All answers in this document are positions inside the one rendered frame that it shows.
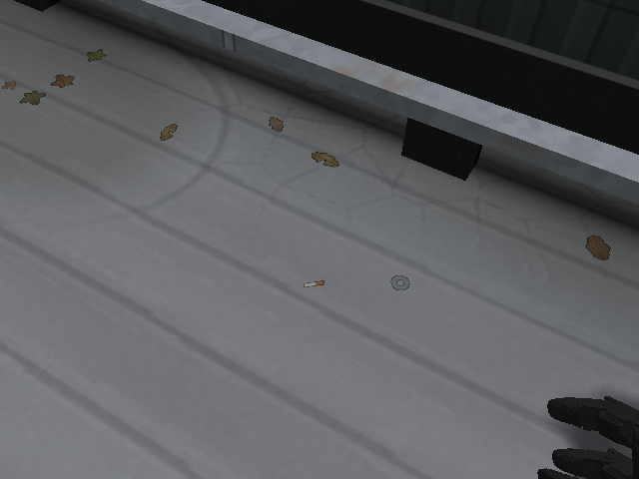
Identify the robot right hand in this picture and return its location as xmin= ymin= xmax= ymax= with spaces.
xmin=537 ymin=396 xmax=639 ymax=479

